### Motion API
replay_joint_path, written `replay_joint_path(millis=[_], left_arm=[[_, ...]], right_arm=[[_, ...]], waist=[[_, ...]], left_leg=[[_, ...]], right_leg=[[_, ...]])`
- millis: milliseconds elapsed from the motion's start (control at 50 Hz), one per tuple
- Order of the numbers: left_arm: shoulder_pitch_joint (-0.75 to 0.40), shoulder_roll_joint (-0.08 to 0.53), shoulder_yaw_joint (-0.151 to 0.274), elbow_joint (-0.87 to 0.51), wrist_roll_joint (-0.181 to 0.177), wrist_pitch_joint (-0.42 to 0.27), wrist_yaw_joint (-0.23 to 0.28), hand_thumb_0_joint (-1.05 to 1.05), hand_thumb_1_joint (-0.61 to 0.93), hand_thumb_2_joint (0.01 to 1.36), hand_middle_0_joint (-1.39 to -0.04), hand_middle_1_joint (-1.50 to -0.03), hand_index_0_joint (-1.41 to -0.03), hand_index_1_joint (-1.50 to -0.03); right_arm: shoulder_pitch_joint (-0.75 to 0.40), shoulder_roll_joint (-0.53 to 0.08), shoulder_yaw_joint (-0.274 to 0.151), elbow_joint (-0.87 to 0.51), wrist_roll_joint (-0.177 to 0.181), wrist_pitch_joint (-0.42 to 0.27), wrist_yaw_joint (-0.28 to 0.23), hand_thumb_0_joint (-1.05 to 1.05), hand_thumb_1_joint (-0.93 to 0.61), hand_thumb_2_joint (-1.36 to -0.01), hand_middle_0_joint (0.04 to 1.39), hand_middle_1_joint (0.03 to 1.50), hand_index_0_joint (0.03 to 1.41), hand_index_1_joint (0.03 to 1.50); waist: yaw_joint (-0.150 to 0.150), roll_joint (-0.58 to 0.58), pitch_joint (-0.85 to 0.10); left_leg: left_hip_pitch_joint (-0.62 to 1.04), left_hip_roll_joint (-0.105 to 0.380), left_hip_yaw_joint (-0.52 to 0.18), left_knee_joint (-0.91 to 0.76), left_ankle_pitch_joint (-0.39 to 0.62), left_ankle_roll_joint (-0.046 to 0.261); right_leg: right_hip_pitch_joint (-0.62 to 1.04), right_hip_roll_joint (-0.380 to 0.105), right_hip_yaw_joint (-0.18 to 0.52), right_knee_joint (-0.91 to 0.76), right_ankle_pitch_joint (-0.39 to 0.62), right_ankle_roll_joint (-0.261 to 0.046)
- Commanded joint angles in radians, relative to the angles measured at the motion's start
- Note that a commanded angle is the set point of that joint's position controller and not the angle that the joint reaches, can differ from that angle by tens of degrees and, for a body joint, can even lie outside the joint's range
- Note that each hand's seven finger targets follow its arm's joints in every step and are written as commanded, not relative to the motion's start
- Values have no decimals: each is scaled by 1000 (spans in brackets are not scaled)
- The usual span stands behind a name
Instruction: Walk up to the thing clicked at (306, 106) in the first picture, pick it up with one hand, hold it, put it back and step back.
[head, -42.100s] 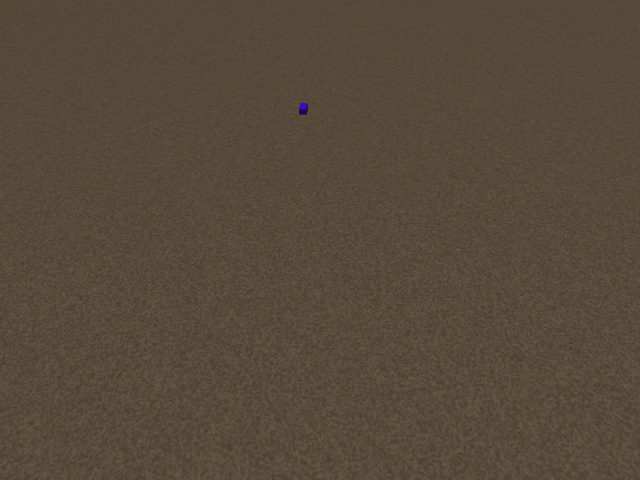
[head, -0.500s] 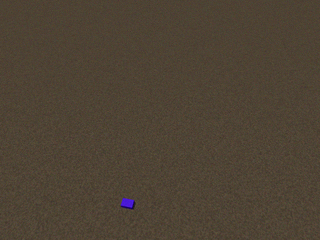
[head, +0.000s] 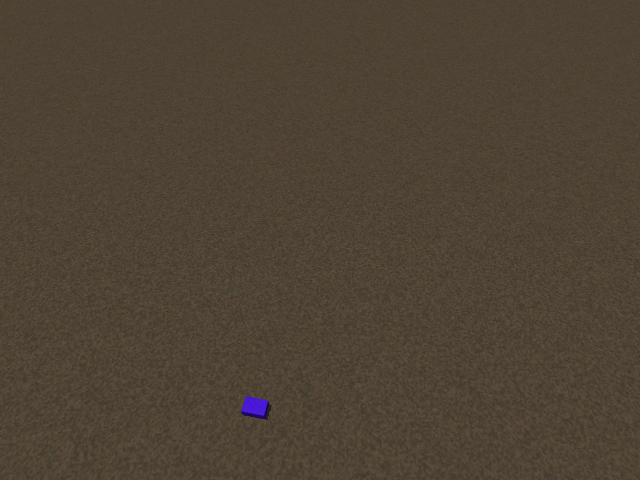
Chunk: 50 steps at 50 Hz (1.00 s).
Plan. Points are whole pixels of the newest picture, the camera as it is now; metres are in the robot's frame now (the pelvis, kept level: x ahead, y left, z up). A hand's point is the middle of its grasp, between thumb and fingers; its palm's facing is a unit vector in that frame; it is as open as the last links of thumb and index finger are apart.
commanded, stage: stand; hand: left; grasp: from above
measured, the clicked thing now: (255, 407) +0.47 +0.21 -0.77
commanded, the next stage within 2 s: rise first in 0.32 s
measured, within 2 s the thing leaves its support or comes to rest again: neither
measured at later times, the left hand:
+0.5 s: hand out of the picture +0.10 +0.25 -0.15, palm faces +0.03 -0.94 -0.34, open 7.5 cm
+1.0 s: hand out of the picture +0.14 +0.26 -0.21, palm faces -0.10 -0.91 -0.40, open 13.4 cm
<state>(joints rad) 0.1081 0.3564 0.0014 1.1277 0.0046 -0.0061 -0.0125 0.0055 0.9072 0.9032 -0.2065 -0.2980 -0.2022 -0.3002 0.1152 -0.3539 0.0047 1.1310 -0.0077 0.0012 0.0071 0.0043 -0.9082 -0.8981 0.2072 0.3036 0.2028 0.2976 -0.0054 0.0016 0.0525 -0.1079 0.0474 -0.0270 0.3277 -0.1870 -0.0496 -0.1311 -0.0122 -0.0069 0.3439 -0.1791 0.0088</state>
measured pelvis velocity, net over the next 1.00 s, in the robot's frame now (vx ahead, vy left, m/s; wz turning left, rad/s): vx -0.01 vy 0.02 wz -0.01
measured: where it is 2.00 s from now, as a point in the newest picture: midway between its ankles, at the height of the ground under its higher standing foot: outside the picture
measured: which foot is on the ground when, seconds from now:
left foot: down 0.00-1.00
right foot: down 0.00-1.00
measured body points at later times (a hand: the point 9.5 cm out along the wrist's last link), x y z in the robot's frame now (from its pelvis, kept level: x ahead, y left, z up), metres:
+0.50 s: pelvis +0.00 +0.00 +0.00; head +0.02 +0.00 +0.45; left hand +0.10 +0.30 -0.13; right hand +0.09 -0.29 -0.13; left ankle +0.00 +0.15 -0.75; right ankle +0.01 -0.12 -0.75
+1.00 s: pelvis -0.01 +0.02 -0.06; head +0.06 +0.02 +0.38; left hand +0.14 +0.31 -0.18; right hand +0.12 -0.25 -0.16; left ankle +0.00 +0.15 -0.75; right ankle +0.01 -0.12 -0.75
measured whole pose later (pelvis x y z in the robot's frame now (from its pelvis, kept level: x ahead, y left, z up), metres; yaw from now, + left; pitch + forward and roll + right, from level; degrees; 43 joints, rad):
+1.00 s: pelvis -0.01 +0.02 -0.06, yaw -1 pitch +12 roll -1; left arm 0.15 0.31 0.14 0.68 0.19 0.16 -0.01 0.00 -0.41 0.93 -0.20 -0.94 -0.18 -0.95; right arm 0.24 -0.25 -0.04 0.63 0.01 -0.11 -0.02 0.01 -0.92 -0.91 0.21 0.30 0.20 0.30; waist -0.03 0.00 -0.08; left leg -0.72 0.04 -0.03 0.96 -0.46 -0.03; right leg -0.73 -0.02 0.01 0.93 -0.43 0.03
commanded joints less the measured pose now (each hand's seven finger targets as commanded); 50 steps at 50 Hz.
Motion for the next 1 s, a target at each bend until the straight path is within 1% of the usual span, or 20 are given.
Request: replay_joint_path(millis=[0,100,240,380,400,420,440,460,480,500,520,540,580,620,720,780,820,940,960,980], left_arm=[[-37,218,46,-62,4,-25,17,0,900,900,-200,-300,-200,-301],[-33,219,46,-61,2,-22,16,0,900,900,-200,-300,-200,-301],[-31,221,46,-64,3,-22,17,0,900,900,-200,-300,-200,-301],[-24,217,46,-61,3,-21,16,0,900,900,-200,-300,-200,-301],[-28,219,46,-64,4,-21,16,0,820,959,-142,-380,-149,-381],[-378,44,52,-415,-42,-111,28,0,755,923,-220,-460,-199,-461],[-503,121,82,-381,-43,-108,37,0,675,918,-225,-526,-190,-541],[-238,203,136,-144,-14,-61,39,0,595,882,-222,-606,-209,-621],[-220,194,138,-87,5,-41,22,0,515,892,-191,-686,-188,-701],[-307,228,156,-118,23,-44,8,0,435,888,-193,-744,-193,-743],[-303,234,173,-131,45,-54,-2,0,355,885,-170,-818,-183,-804],[-199,259,211,-103,71,-43,-5,0,275,874,-168,-875,-190,-850],[-72,215,219,-124,100,-13,-17,0,115,887,-150,-947,-175,-920],[-87,187,207,-203,113,26,-9,0,-45,876,-176,-937,-193,-919],[-92,148,186,-305,140,134,4,0,-441,908,-208,-928,-200,-936],[-115,137,188,-371,155,141,10,0,-489,910,-202,-957,-194,-964],[-52,163,222,-401,168,138,14,0,-511,922,-193,-970,-184,-979],[13,128,187,-642,195,143,13,0,-538,945,-184,-964,-168,-980],[67,130,198,-610,199,159,15,0,-515,934,-189,-947,-172,-964],[51,140,200,-682,203,164,16,0,-527,943,-195,-944,-175,-965]], right_arm=[[-41,-214,-43,-64,-1,-24,-13,0,-900,-900,200,300,200,300],[-37,-212,-41,-63,-1,-24,-13,0,-900,-900,200,300,200,300],[-45,-219,-45,-68,-2,-24,-14,0,-900,-900,200,300,200,300],[-44,-214,-42,-68,0,-26,-13,0,-900,-900,200,300,200,300],[-44,-216,-45,-70,-2,-27,-13,0,-930,-918,200,304,201,304],[-20,-39,-2,-343,62,-79,-34,0,-947,-913,199,300,199,300],[7,-75,-10,-303,64,-81,-45,0,-867,-887,199,300,199,300],[62,-104,-30,-287,66,-68,-55,0,-863,-894,198,300,199,300],[72,-101,-42,-303,57,-64,-53,0,-871,-894,199,300,199,300],[73,-99,-52,-331,54,-70,-55,0,-875,-895,199,300,199,300],[76,-98,-68,-358,38,-76,-54,0,-888,-898,199,300,199,300],[102,-97,-82,-366,28,-81,-53,0,-904,-901,199,300,200,300],[108,-80,-91,-426,21,-87,-41,0,-912,-904,200,300,200,300],[105,-71,-94,-468,24,-93,-42,0,-892,-898,200,300,200,300],[80,-64,-96,-554,28,-104,-32,0,-917,-906,200,300,200,300],[106,-58,-101,-568,22,-125,-27,0,-922,-909,200,300,200,300],[112,-49,-100,-588,22,-139,-25,0,-922,-909,200,300,200,300],[116,-44,-110,-643,19,-171,-34,0,-928,-911,200,300,200,300],[120,-37,-101,-637,18,-170,-35,0,-916,-908,200,300,200,300],[117,-44,-107,-650,17,-174,-36,0,-926,-910,200,300,200,300]], waist=[[5,5,-81],[7,2,-61],[7,14,-96],[10,12,-75],[9,8,-79],[-119,22,-23],[-81,-22,-49],[-45,-28,-32],[-47,-68,-53],[-37,-64,-89],[-25,-46,-159],[-1,-12,-225],[38,29,-271],[30,55,-293],[-2,-5,-240],[-12,2,-246],[-4,21,-284],[-21,63,-357],[-23,59,-348],[-22,60,-364]], left_leg=[[4,79,-55,-42,139,56],[1,78,-57,-51,106,53],[19,83,-53,-39,166,55],[13,81,-56,-50,140,55],[19,81,-53,-46,150,56],[-115,-56,77,41,10,56],[-119,-61,69,54,-29,61],[-143,-59,76,62,-35,58],[-179,-63,72,103,-29,63],[-206,-62,66,140,-22,64],[-211,-62,63,169,-1,61],[-233,-68,63,201,27,56],[-266,-76,65,230,56,46],[-256,-79,67,228,77,42],[-338,-60,52,301,29,46],[-412,-52,45,379,-8,45],[-452,-49,39,426,-32,46],[-504,-38,33,529,-3,44],[-520,-37,26,538,-12,44],[-532,-36,24,551,-18,45]], right_leg=[[28,-112,81,-48,156,-23],[11,-108,84,-58,97,-23],[40,-116,83,-41,172,-27],[28,-112,83,-44,145,-26],[26,-113,82,-43,153,-28],[-195,0,2,18,77,-5],[-146,2,-9,19,8,0],[-142,11,-19,20,-29,-7],[-168,12,-21,44,-33,-8],[-192,12,-21,86,-17,-9],[-182,8,-18,133,16,-9],[-171,1,-16,170,48,-10],[-152,4,-13,209,54,-18],[-151,8,-14,203,71,-17],[-275,22,-29,263,4,-14],[-365,26,-31,343,-32,-14],[-403,25,-30,397,-56,-15],[-491,21,-24,505,-28,-17],[-502,22,-27,514,-40,-17],[-508,21,-26,523,-44,-18]])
